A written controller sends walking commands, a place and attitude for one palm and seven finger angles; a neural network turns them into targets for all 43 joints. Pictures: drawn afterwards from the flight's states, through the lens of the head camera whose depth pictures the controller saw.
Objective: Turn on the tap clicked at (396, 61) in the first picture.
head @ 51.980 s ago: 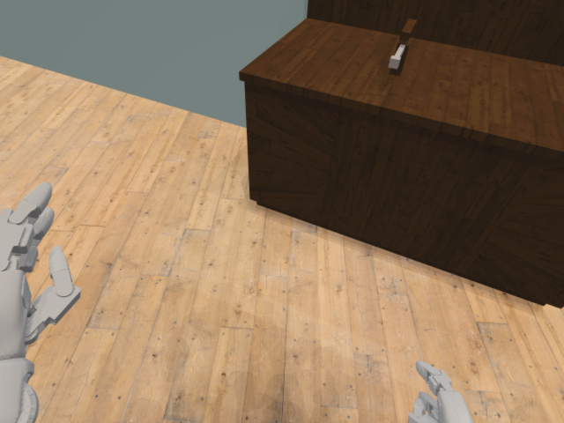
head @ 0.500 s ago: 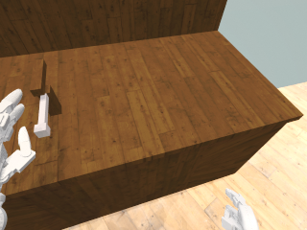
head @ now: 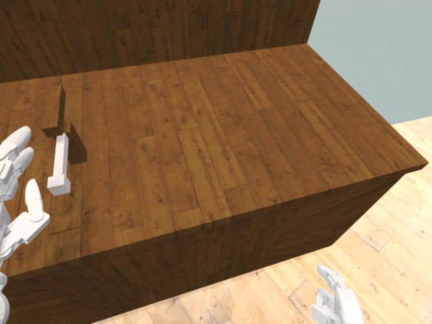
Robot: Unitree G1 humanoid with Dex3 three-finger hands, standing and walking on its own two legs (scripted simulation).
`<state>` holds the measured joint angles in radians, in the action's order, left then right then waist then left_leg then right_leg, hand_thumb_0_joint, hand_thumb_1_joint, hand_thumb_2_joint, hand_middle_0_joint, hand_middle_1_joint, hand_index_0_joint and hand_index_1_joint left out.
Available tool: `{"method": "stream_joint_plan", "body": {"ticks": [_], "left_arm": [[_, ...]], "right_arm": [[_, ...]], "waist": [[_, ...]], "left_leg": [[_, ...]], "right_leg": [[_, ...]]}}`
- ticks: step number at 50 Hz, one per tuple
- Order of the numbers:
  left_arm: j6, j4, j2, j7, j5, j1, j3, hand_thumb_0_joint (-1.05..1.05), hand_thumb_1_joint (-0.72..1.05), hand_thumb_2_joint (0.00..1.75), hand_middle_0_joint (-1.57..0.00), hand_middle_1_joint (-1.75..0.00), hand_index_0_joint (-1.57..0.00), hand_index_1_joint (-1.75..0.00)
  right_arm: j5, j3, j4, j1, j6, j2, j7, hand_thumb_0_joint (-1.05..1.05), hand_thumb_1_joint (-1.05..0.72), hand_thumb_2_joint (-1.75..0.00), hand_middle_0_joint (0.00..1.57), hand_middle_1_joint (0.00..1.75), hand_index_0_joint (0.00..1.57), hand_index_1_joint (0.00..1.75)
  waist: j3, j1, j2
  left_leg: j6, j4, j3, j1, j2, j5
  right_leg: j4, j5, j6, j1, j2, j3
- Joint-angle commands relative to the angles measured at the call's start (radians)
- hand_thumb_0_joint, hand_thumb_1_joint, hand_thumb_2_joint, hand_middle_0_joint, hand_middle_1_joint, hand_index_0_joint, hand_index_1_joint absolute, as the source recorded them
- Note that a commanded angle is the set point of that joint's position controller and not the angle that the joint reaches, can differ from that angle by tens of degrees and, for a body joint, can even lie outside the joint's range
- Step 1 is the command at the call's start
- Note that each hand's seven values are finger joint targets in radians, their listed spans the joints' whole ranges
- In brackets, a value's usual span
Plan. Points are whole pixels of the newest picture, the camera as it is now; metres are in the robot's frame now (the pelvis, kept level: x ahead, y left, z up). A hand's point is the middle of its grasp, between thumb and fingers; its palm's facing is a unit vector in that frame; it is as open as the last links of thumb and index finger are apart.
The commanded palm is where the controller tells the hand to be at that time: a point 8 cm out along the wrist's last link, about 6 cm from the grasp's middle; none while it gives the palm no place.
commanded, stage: shuffle to correct the standing spot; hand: left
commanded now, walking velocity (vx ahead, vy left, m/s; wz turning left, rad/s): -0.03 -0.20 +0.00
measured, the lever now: (59, 185) +0.34 +0.32 +0.05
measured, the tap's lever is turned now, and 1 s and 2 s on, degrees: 0 0 0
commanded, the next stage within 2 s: come to a stop and stand still in 0.24 s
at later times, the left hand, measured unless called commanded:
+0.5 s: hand (0, 190) +0.24 +0.29 +0.19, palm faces +0.43 -0.79 -0.44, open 7.4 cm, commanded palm +0.15 +0.28 +0.18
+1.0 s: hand out of the picture +0.21 +0.34 +0.16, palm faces +0.40 -0.86 -0.32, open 7.5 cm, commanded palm +0.14 +0.37 +0.18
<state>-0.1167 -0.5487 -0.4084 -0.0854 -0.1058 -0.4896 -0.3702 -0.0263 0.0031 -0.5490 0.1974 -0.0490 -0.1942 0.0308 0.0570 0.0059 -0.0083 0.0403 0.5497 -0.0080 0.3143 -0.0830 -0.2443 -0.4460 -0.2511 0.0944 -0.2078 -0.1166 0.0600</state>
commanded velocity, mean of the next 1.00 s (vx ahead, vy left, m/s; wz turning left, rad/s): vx -0.01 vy -0.06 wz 0.00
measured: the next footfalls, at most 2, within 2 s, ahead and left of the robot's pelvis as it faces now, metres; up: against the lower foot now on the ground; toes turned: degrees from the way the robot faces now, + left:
none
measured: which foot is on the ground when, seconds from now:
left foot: down 0.00-1.00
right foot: down 0.00-1.00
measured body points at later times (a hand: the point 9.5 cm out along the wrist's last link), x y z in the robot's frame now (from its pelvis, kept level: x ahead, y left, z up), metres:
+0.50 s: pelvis -0.01 +0.01 +0.00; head +0.03 +0.02 +0.45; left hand +0.21 +0.33 +0.21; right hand +0.16 -0.23 -0.08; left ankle +0.03 +0.15 -0.73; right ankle -0.01 -0.06 -0.73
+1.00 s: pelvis -0.02 +0.09 +0.00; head +0.00 +0.12 +0.45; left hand +0.18 +0.38 +0.18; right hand +0.16 -0.11 -0.07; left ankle +0.03 +0.15 -0.73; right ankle -0.01 -0.06 -0.73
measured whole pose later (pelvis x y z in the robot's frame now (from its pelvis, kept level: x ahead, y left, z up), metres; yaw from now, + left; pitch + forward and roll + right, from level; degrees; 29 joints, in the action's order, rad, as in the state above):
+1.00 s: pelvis -0.02 +0.09 +0.00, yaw -1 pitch -1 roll -2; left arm -0.21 -0.43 -0.33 -0.10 -0.01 -0.34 -0.34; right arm -0.01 -0.06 -0.57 0.22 -0.16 -0.15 0.01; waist 0.05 -0.04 0.03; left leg -0.09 0.48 0.07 0.28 0.04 -0.19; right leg -0.43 -0.21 -0.02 -0.19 0.01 0.00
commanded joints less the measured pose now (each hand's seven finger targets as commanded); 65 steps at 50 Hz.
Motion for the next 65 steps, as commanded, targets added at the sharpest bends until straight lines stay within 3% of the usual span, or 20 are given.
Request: {"method": "stream_joint_plan", "body": {"ticks": [1, 8, 18, 19, 20, 21, 22, 24, 26, 29, 31, 34, 37, 42, 45, 51, 52, 61, 62, 65], "left_arm": [[-0.065, -0.217, -0.179, -0.027, -0.006, 0.044, -0.130, 0.00, 0.90, 0.90, -0.20, -0.30, -0.20, -0.30], [-0.070, -0.223, -0.182, -0.026, -0.003, 0.035, -0.141, 0.00, 0.90, 0.90, -0.20, -0.30, -0.20, -0.30], [-0.065, -0.201, -0.175, -0.036, -0.004, 0.043, -0.131, 0.00, 0.90, 0.90, -0.20, -0.30, -0.20, -0.30], [-0.175, -0.322, -0.914, 0.001, 0.138, 0.982, -0.686, 0.00, 0.90, 0.90, -0.20, -0.30, -0.20, -0.30], [-0.137, 0.160, -0.371, 0.047, 0.058, 0.527, -0.321, 0.00, 0.90, 0.90, -0.20, -0.30, -0.20, -0.30], [-0.111, 0.128, -0.214, 0.043, 0.023, 0.324, -0.205, 0.00, 0.90, 0.90, -0.20, -0.30, -0.20, -0.30], [-0.131, 0.078, -0.190, 0.053, 0.034, 0.301, -0.149, 0.00, 0.90, 0.90, -0.20, -0.30, -0.20, -0.30], [-0.142, -0.031, -0.119, 0.057, 0.031, 0.196, -0.078, 0.00, 0.90, 0.90, -0.20, -0.30, -0.20, -0.30], [-0.137, -0.064, -0.101, 0.036, 0.031, 0.080, -0.075, 0.00, 0.90, 0.90, -0.20, -0.30, -0.20, -0.30], [-0.152, -0.115, -0.186, 0.008, 0.033, 0.075, -0.172, 0.00, 0.90, 0.90, -0.20, -0.30, -0.20, -0.30], [-0.165, -0.159, -0.253, -0.018, 0.034, 0.071, -0.246, 0.00, 0.90, 0.90, -0.20, -0.30, -0.20, -0.30], [-0.184, -0.157, -0.196, -0.020, 0.032, 0.130, -0.192, 0.00, 0.90, 0.90, -0.20, -0.30, -0.20, -0.30], [-0.186, -0.122, -0.155, -0.021, 0.054, 0.220, -0.139, 0.00, 0.90, 0.90, -0.20, -0.30, -0.20, -0.30], [-0.166, -0.064, -0.074, -0.019, 0.086, 0.256, -0.040, 0.00, 0.90, 0.90, -0.20, -0.30, -0.20, -0.30], [-0.159, -0.083, -0.073, -0.022, 0.098, 0.255, -0.032, 0.00, 0.90, 0.90, -0.20, -0.30, -0.20, -0.30], [-0.170, -0.153, -0.143, -0.035, 0.098, 0.233, -0.107, 0.00, 0.90, 0.90, -0.20, -0.30, -0.20, -0.30], [-0.170, -0.135, -0.110, -0.032, 0.092, 0.219, -0.082, 0.00, 0.90, 0.90, -0.20, -0.30, -0.20, -0.30], [-0.158, -0.154, -0.120, -0.036, 0.083, 0.163, -0.085, 0.00, 0.90, 0.90, -0.20, -0.30, -0.20, -0.30], [-0.157, -0.137, -0.086, -0.031, 0.077, 0.152, -0.053, 0.00, 0.90, 0.90, -0.20, -0.30, -0.20, -0.30], [-0.154, -0.164, -0.115, -0.036, 0.077, 0.154, -0.072, 0.00, 0.90, 0.90, -0.20, -0.30, -0.20, -0.30]], "right_arm": [[-0.009, 0.049, 0.154, -0.083, -0.053, -0.120, 0.010, 0.00, -0.90, -0.90, 0.20, 0.30, 0.20, 0.30], [-0.001, 0.054, 0.157, -0.077, -0.052, -0.126, 0.008, 0.00, -0.90, -0.90, 0.20, 0.30, 0.20, 0.30], [-0.004, 0.048, 0.155, -0.080, -0.051, -0.123, 0.009, 0.00, -0.90, -0.90, 0.20, 0.30, 0.20, 0.30], [0.041, 0.095, 0.024, 0.137, -0.145, -0.153, 0.027, 0.00, -0.90, -0.90, 0.20, 0.30, 0.20, 0.30], [0.027, 0.075, 0.078, 0.006, -0.146, -0.102, 0.031, 0.00, -0.90, -0.90, 0.20, 0.30, 0.20, 0.30], [-0.001, 0.090, 0.132, -0.027, -0.147, -0.148, 0.004, 0.00, -0.90, -0.90, 0.20, 0.30, 0.20, 0.30], [0.005, 0.085, 0.128, 0.026, -0.141, -0.152, -0.004, 0.00, -0.90, -0.90, 0.20, 0.30, 0.20, 0.30], [-0.005, 0.077, 0.158, 0.000, -0.138, -0.146, -0.037, 0.00, -0.90, -0.90, 0.20, 0.30, 0.20, 0.30], [-0.018, 0.059, 0.163, -0.048, -0.140, -0.125, -0.052, 0.00, -0.90, -0.90, 0.20, 0.30, 0.20, 0.30], [-0.002, 0.049, 0.162, -0.064, -0.137, -0.120, -0.032, 0.00, -0.90, -0.90, 0.20, 0.30, 0.20, 0.30], [0.005, 0.036, 0.148, -0.081, -0.130, -0.116, -0.009, 0.00, -0.90, -0.90, 0.20, 0.30, 0.20, 0.30], [0.016, 0.029, 0.151, -0.079, -0.136, -0.114, 0.015, 0.00, -0.90, -0.90, 0.20, 0.30, 0.20, 0.30], [0.018, 0.021, 0.136, -0.075, -0.148, -0.127, 0.022, 0.00, -0.90, -0.90, 0.20, 0.30, 0.20, 0.30], [0.012, 0.017, 0.128, -0.061, -0.171, -0.127, 0.008, 0.00, -0.90, -0.90, 0.20, 0.30, 0.20, 0.30], [0.011, 0.023, 0.131, -0.051, -0.171, -0.126, -0.006, 0.00, -0.90, -0.90, 0.20, 0.30, 0.20, 0.30], [0.018, 0.013, 0.126, -0.069, -0.162, -0.114, -0.007, 0.00, -0.90, -0.90, 0.20, 0.30, 0.20, 0.30], [0.025, 0.012, 0.125, -0.061, -0.158, -0.112, -0.005, 0.00, -0.90, -0.90, 0.20, 0.30, 0.20, 0.30], [0.013, 0.023, 0.127, -0.067, -0.140, -0.115, -0.005, 0.00, -0.90, -0.90, 0.20, 0.30, 0.20, 0.30], [0.020, 0.024, 0.122, -0.052, -0.133, -0.123, -0.005, 0.00, -0.90, -0.90, 0.20, 0.30, 0.20, 0.30], [0.016, 0.032, 0.134, -0.055, -0.126, -0.125, -0.003, 0.00, -0.90, -0.90, 0.20, 0.30, 0.20, 0.30]], "waist": [[-0.158, 0.008, -0.043], [-0.175, 0.003, -0.070], [-0.135, 0.006, -0.044], [-0.045, -0.028, 0.208], [-0.195, -0.034, 0.131], [-0.243, -0.055, -0.109], [-0.277, -0.043, -0.148], [-0.249, -0.053, -0.074], [-0.229, -0.060, 0.036], [-0.174, -0.050, 0.157], [-0.149, -0.042, 0.078], [-0.106, -0.027, -0.062], [-0.081, -0.026, -0.114], [-0.086, -0.030, -0.117], [-0.086, -0.030, -0.065], [-0.135, -0.031, -0.124], [-0.132, -0.028, -0.109], [-0.196, -0.025, -0.099], [-0.193, -0.020, -0.097], [-0.189, -0.024, -0.106]], "left_leg": [[-0.077, -0.031, -0.073, -0.130, -0.064, 0.118], [-0.083, -0.045, -0.088, -0.116, -0.087, 0.194], [-0.080, -0.030, -0.067, -0.089, -0.048, -0.002], [-0.054, -0.038, 0.127, -0.026, 0.018, 0.082], [-0.071, -0.052, 0.071, -0.046, 0.077, 0.218], [-0.065, -0.025, 0.058, -0.188, 0.036, 0.301], [-0.086, 0.021, 0.058, -0.178, -0.011, 0.345], [-0.100, 0.024, 0.045, -0.109, -0.018, 0.323], [-0.091, 0.031, 0.049, -0.097, 0.006, 0.275], [-0.066, 0.041, 0.047, -0.062, 0.062, 0.027], [-0.064, -0.013, 0.024, -0.103, 0.063, -0.017], [-0.076, -0.099, -0.018, -0.141, 0.028, -0.068], [-0.095, -0.226, -0.094, -0.084, -0.028, -0.174], [-0.112, -0.315, -0.145, 0.001, -0.080, -0.300], [-0.100, -0.306, -0.144, -0.002, -0.074, -0.288], [-0.055, -0.300, -0.146, -0.086, -0.065, -0.125], [-0.052, -0.299, -0.148, -0.081, -0.063, -0.108], [0.000, -0.199, -0.091, -0.234, -0.049, 0.324], [0.002, -0.201, -0.092, -0.235, -0.049, 0.338], [0.000, -0.207, -0.099, -0.218, -0.059, 0.305]], "right_leg": [[0.085, 0.226, -0.047, -0.019, 0.200, -0.163], [0.068, 0.257, -0.069, 0.019, 0.183, -0.133], [0.114, 0.133, -0.060, -0.033, 0.209, -0.179], [0.199, 0.473, -0.244, -0.046, 0.143, -0.130], [0.060, 0.516, -0.127, 0.061, 0.212, -0.169], [-0.028, 0.587, -0.097, 0.044, 0.213, -0.217], [-0.066, 0.575, -0.133, 0.034, 0.214, -0.197], [-0.090, 0.537, -0.188, 0.079, 0.197, -0.159], [-0.034, 0.499, -0.177, 0.088, 0.191, -0.144], [0.102, 0.241, -0.127, 0.008, 0.236, -0.219], [0.145, 0.045, -0.069, -0.060, 0.251, -0.243], [0.154, -0.128, -0.057, -0.124, 0.198, -0.208], [0.093, -0.084, -0.073, -0.058, 0.140, -0.129], [0.001, -0.014, -0.089, 0.038, 0.126, -0.079], [0.017, -0.002, -0.086, 0.040, 0.130, -0.080], [0.042, 0.038, -0.080, 0.041, 0.133, -0.066], [0.043, 0.046, -0.081, 0.045, 0.132, -0.062], [0.065, 0.148, -0.075, 0.036, 0.153, -0.047], [0.060, 0.136, -0.075, 0.029, 0.147, -0.044], [0.061, 0.110, -0.073, 0.043, 0.157, -0.051]]}}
